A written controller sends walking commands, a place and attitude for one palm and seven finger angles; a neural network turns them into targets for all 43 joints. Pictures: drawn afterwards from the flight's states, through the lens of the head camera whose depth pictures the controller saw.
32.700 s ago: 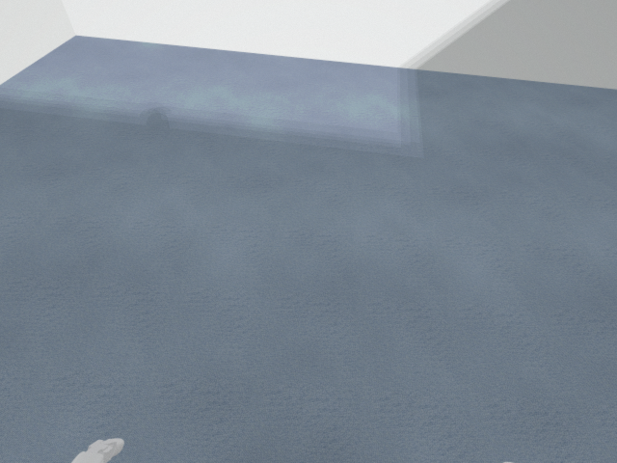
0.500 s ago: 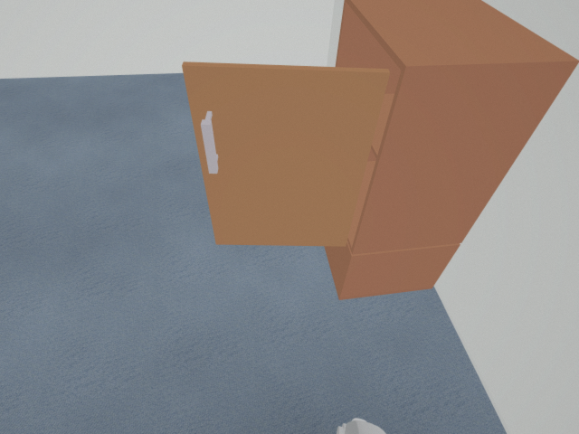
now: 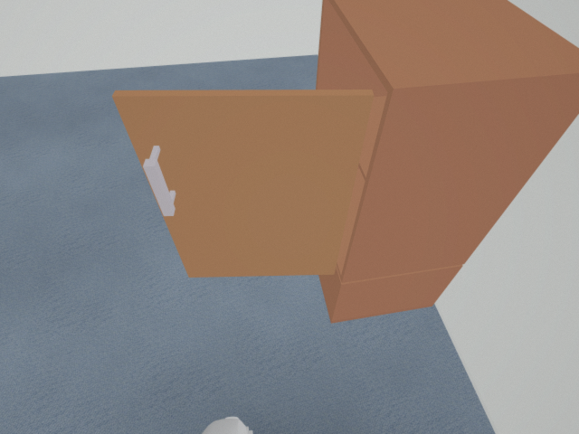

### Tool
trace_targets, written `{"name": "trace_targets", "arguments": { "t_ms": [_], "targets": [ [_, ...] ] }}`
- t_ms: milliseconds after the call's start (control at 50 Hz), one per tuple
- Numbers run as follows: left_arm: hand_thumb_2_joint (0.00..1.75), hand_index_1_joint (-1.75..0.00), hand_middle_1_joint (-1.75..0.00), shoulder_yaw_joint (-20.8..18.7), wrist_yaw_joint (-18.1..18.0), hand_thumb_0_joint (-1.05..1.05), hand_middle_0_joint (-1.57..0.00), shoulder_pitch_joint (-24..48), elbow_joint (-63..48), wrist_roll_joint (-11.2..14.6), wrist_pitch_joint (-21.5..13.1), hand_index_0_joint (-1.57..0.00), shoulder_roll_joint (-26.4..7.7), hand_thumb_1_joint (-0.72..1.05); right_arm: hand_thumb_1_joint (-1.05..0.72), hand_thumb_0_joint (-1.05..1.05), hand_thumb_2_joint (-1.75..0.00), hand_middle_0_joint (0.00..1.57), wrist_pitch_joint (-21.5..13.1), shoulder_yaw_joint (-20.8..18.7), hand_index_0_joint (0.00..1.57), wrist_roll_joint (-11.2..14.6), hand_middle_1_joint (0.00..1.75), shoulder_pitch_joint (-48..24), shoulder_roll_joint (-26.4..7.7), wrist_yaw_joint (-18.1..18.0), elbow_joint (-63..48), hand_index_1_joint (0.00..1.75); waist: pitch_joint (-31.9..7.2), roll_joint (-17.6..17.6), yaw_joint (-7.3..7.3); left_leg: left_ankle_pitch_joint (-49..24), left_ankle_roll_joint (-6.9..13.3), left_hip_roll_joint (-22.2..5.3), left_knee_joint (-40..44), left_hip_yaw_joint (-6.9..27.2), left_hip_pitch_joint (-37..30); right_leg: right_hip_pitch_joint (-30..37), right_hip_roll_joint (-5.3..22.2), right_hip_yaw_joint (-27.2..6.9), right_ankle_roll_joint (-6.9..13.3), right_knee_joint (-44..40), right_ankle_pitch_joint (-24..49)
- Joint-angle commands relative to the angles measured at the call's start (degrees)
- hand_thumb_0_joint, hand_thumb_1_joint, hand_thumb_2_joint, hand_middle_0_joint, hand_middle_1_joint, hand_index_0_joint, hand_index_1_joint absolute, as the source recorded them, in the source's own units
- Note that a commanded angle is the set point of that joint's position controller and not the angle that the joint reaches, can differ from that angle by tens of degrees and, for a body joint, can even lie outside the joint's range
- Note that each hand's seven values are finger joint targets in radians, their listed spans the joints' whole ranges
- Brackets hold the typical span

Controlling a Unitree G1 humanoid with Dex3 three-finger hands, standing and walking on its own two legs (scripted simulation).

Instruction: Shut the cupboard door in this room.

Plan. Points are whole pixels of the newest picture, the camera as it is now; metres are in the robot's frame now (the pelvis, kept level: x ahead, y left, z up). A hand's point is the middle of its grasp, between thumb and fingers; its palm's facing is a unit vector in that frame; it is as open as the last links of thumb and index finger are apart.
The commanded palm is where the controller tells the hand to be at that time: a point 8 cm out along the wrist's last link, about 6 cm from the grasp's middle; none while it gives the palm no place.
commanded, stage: come to a stop and stand still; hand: left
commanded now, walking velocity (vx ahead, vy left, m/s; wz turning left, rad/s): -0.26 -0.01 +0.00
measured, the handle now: (162, 182) +0.54 +0.29 -0.02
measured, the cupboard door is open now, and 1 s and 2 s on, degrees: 82 82 82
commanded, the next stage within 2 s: look again from close up in 1.16 s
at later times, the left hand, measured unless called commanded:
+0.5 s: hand out of the picture +0.05 +0.19 -0.18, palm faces +0.02 -0.96 -0.29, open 7.3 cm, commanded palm none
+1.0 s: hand out of the picture -0.01 +0.19 -0.18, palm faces +0.08 -0.97 -0.23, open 7.3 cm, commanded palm none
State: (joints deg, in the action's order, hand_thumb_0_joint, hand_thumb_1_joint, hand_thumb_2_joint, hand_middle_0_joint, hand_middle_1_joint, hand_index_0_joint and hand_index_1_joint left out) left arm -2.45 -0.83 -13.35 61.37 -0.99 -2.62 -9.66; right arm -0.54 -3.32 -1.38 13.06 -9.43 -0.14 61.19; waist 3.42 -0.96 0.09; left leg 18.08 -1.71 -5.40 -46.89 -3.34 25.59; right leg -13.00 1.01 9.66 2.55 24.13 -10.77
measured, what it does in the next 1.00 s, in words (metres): steps on the spot: left foot, then right foot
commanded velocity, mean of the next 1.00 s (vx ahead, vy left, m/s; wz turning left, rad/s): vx -0.04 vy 0.03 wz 0.00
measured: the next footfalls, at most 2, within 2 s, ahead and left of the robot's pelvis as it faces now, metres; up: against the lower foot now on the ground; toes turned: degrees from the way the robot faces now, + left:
left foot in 0.08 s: +0.11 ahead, +0.13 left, +0.00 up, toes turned +4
right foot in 0.48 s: +0.04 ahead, -0.13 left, +0.00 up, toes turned -4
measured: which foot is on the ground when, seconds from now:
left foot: up 0.00-0.06, down 0.08-0.52, up 0.54-0.90, down 0.92-1.00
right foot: down 0.00-0.16, up 0.18-0.46, down 0.48-1.00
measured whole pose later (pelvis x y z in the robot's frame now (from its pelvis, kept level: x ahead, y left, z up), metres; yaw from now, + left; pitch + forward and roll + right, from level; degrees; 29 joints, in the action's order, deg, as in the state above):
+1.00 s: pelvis -0.01 +0.00 +0.00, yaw +0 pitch -1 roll +1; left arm -2.6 -1.8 -14.5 62.6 -0.7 1.9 -11.7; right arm 0.7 -2.0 -1.1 13.5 -8.7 -1.0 61.9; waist 3.1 2.9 2.0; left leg 16.2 0.0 0.3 -26.4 -2.4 9.6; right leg -15.4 4.8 2.6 -0.9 33.2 -20.0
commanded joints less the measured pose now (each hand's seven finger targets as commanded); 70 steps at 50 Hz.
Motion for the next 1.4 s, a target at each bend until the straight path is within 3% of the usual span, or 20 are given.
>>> {"name": "trace_targets", "arguments": {
  "t_ms": [0, 40, 80, 140, 260, 420, 460, 480, 500, 520, 600, 760, 840, 900, 1060, 1120, 1220, 1240, 1260, 1380],
  "targets": [
    [0.9, -0.3, -0.3, -0.8, -0.7, 0.0, -0.2, -1.2, -1.7, 0.1, -0.2, -0.2, -6.4, 0.9, -0.9, 0.0, -0.9, 0.2, -1.3, 1.4, 0.2, 0.7, 0.3, 6.0, 0.6, -0.4, 0.4, 0.3, -4.0, 5.9, -0.62, -8.6, -0.9, 2.0, 16.5, -0.2, -13.7, -1.5, 12.3, -8.5, 4.6, -5.3, 12.4],
    [0.9, -0.3, -0.3, 0.0, -0.9, 0.0, -0.2, -3.0, -0.9, 0.6, 0.6, -0.2, -4.6, 0.9, -0.9, 0.0, -0.9, 0.2, -2.0, 1.0, 0.2, 0.8, 0.3, 7.1, -2.9, -0.7, 0.8, 0.3, -6.2, -0.5, -0.7, -24.5, -0.1, -1.8, 23.5, 3.2, -21.4, -3.4, 7.9, -6.4, 0.2, 1.5, 7.1],
    [0.9, -0.3, -0.3, 0.5, -1.3, 0.0, -0.2, -6.7, -0.2, 0.6, 1.8, -0.2, -2.7, 0.9, -0.9, 0.0, -0.9, 0.2, -1.5, 0.5, 0.2, 0.8, 0.3, 3.3, -7.5, -1.4, -0.5, 0.3, -3.9, -7.6, 1.5, -34.5, 6.3, -11.8, 26.9, 11.3, -15.9, -0.9, 4.0, -4.6, -3.2, 4.3, -8.0],
    [0.9, -0.3, -0.3, 0.6, -1.4, 0.0, -0.2, -6.5, 0.8, 0.4, 3.1, -0.2, -3.8, 0.9, -0.9, 0.0, -0.9, 0.2, -0.8, 0.6, 0.2, 1.0, 0.3, 0.0, -6.4, -2.6, -0.9, 0.3, -1.2, -13.2, 0.96, -39.0, 8.8, -11.4, 30.4, 11.4, -16.0, -2.8, 3.9, -5.6, -3.9, 11.6, -13.5],
    [0.9, -0.3, -0.3, -1.1, -1.3, 0.0, -0.2, -5.3, -1.2, 0.2, 4.5, -0.2, -4.9, 0.9, -0.9, 0.0, -0.9, 0.2, 0.9, -1.9, 0.2, 0.4, 0.3, 0.1, -10.1, -3.4, -2.0, 0.3, -7.2, -6.8, -0.84, -53.9, 13.4, -14.8, 24.4, 9.5, -25.1, -11.4, 2.2, -9.4, -4.3, 28.5, -19.8],
    [0.9, -0.3, -0.3, -0.8, -0.9, 0.0, -0.2, -9.3, -1.6, 0.0, 3.7, -0.2, -3.2, 0.9, -0.9, 0.0, -0.9, 0.2, 1.3, -2.1, 0.2, 0.4, 0.3, -5.5, -8.6, -1.6, -3.8, 0.3, -8.9, -5.5, 2.23, -16.4, 7.3, -8.1, 22.6, 5.7, -11.7, 4.5, 1.8, -6.0, -4.3, 3.9, -3.6],
    [0.9, -0.3, -0.3, -0.8, -1.3, 0.0, -0.2, -6.4, -2.0, -0.9, 2.3, -0.2, -9.3, 0.9, -0.9, 0.0, -0.9, 0.2, 1.7, -0.8, 0.2, 1.5, 0.3, -3.4, -2.0, -0.8, -4.2, 0.3, -5.2, 14.2, 0.57, 5.9, 0.7, 2.3, 14.2, -0.2, -3.9, 3.9, 14.7, -22.0, -0.6, -9.8, -4.3],
    [0.9, -0.3, -0.3, -0.7, -1.1, 0.0, -0.2, -3.2, -3.7, -0.6, 2.4, -0.2, -11.0, 0.9, -0.9, 0.0, -0.9, 0.2, 2.3, -0.5, 0.2, 1.1, 0.3, -5.5, -2.5, -0.4, -5.0, 0.3, -1.1, 14.9, 1.36, 9.5, 0.4, 3.1, 11.0, 0.7, -6.3, -4.8, 18.9, -24.8, 3.2, -14.3, -11.4],
    [0.9, -0.3, -0.3, -0.6, -0.9, 0.0, -0.2, -1.0, -4.8, -0.7, 2.7, -0.2, -11.8, 0.9, -0.9, 0.0, -0.9, 0.2, 2.4, -0.7, 0.2, 0.7, 0.3, -4.9, -3.3, 0.2, -4.8, 0.3, -0.1, 9.8, 0.58, 8.7, 0.6, 3.2, 8.2, 1.2, -8.7, -8.9, 18.6, -23.2, 4.4, -15.2, -18.6],
    [0.9, -0.3, -0.3, -1.2, -1.1, 0.0, -0.2, -0.5, -4.8, -0.6, 2.3, -0.2, -11.8, 0.9, -0.9, 0.0, -0.9, 0.2, 2.8, -0.8, 0.2, 0.5, 0.3, -5.9, -3.5, 0.2, -4.5, 0.3, 2.6, 14.9, 1.55, 7.7, 0.8, 2.9, 5.7, 2.4, -5.0, -8.9, 17.5, -25.8, 4.1, -15.5, -17.7],
    [0.9, -0.3, -0.3, -1.4, -1.3, 0.0, -0.2, -1.4, -4.4, -0.3, 1.9, -0.2, -10.4, 0.9, -0.9, 0.0, -0.9, 0.2, 2.4, -0.7, 0.2, 0.4, 0.3, -1.4, -4.7, 0.2, -2.1, 0.3, 3.0, 7.5, 1.25, 3.3, 0.5, 3.2, -1.1, 3.5, -1.7, -1.4, 17.3, -20.8, 5.1, -11.2, 0.0],
    [0.9, -0.3, -0.3, -2.6, -1.8, 0.0, -0.2, -6.0, -3.2, -0.7, 1.9, -0.2, -11.0, 0.9, -0.9, 0.0, -0.9, 0.2, 1.7, -0.1, 0.2, 0.9, 0.3, -1.1, -4.4, -0.4, -3.8, 0.3, -3.2, 10.0, 3.75, 7.3, -0.6, 3.8, 5.9, 2.9, -1.9, 10.4, 18.8, -19.6, 8.0, -5.1, 19.9],
    [0.9, -0.3, -0.3, -2.3, -1.6, 0.0, -0.2, -1.7, -2.9, 0.0, 2.5, -0.2, -10.1, 0.9, -0.9, 0.0, -0.9, 0.2, 0.6, 0.4, 0.2, 1.0, 0.3, 5.4, -3.2, -0.8, -1.1, 0.3, -5.5, 10.5, 0.26, -7.1, -0.1, 5.4, 25.0, 0.1, -18.6, 2.3, 12.9, -14.3, 2.7, -0.5, 11.9],
    [0.9, -0.3, -0.3, -0.7, -1.1, 0.0, -0.2, -2.8, -3.4, 0.4, 3.3, -0.2, -3.7, 0.9, -0.9, 0.0, -0.9, 0.2, -0.1, -0.6, 0.2, 0.5, 0.3, 4.8, -10.3, -1.4, -1.8, 0.3, -5.1, -8.7, 1.0, -17.3, 7.3, -10.6, 30.8, 16.1, -19.9, -5.6, 3.5, -5.8, -3.4, 9.2, -11.0],
    [0.9, -0.3, -0.3, 0.9, -0.9, 0.0, -0.2, -5.4, 1.5, 0.0, 2.6, -0.2, -5.2, 0.9, -0.9, 0.0, -0.9, 0.2, -0.2, 1.1, 0.2, 1.1, 0.3, 1.6, -4.6, -1.9, -0.3, 0.3, 0.9, -1.0, 1.34, -11.2, 3.6, -0.2, 26.7, 5.5, -13.9, 2.1, 5.8, -11.2, -2.5, -2.2, 5.0],
    [0.9, -0.3, -0.3, 1.2, -1.0, 0.0, -0.2, -3.8, 1.5, 0.1, 2.4, -0.2, -5.1, 0.9, -0.9, 0.0, -0.9, 0.2, 0.1, 1.1, 0.2, 1.1, 0.3, 3.2, -4.5, -1.8, 0.5, 0.3, 2.5, 4.3, 0.18, -7.9, 2.8, 0.2, 27.0, 5.1, -15.5, -0.9, 6.0, -11.6, -2.4, -3.8, 1.7],
    [0.9, -0.3, -0.3, 1.3, -1.1, 0.0, -0.2, -4.4, 1.6, 0.2, 2.1, -0.2, -4.4, 0.9, -0.9, 0.0, -0.9, 0.2, -0.7, 1.5, 0.2, 1.1, 0.3, 4.0, -4.3, -1.8, 1.3, 0.3, -0.1, 1.5, 0.22, -10.7, 2.8, -0.4, 28.1, 5.2, -16.7, 1.6, 5.6, -10.8, -2.6, -3.6, 3.7],
    [0.9, -0.3, -0.3, 1.6, -3.7, 0.0, -0.2, -9.3, 3.4, -0.6, 0.5, -0.2, -5.7, 0.9, -0.9, 0.0, -0.9, 0.2, -1.5, 1.7, 0.2, 1.3, 0.3, 0.0, -7.2, -1.3, -2.7, 0.3, -1.8, 1.6, 1.58, -22.4, 1.5, -1.7, 16.4, 3.0, -14.6, 2.6, 7.9, -13.3, -2.0, 0.5, 24.9],
    [0.9, -0.3, -0.3, 1.1, -3.3, 0.0, -0.2, -7.4, 0.6, -0.2, -0.2, -0.2, -7.8, 0.9, -0.9, 0.0, -0.9, 0.2, -1.5, 1.8, 0.2, 0.9, 0.3, 4.2, -4.8, -1.0, -4.0, 0.3, -8.6, -2.1, -0.92, -12.4, 1.5, 0.8, 19.4, 3.6, -14.8, 6.6, 9.1, -13.8, -0.4, 3.2, 21.3],
    [0.9, -0.3, -0.3, 1.8, -1.5, 0.0, -0.2, -5.1, 0.0, -0.1, 1.2, -0.2, -5.0, 0.9, -0.9, 0.0, -0.9, 0.2, -1.9, 2.5, 0.2, 0.5, 0.3, 6.1, -5.8, -1.6, -4.2, 0.3, -2.9, -4.9, -0.05, -22.9, 3.9, -2.1, 22.6, 5.5, -13.0, 2.7, 3.8, -8.5, -1.0, 4.7, 2.0]
  ]
}}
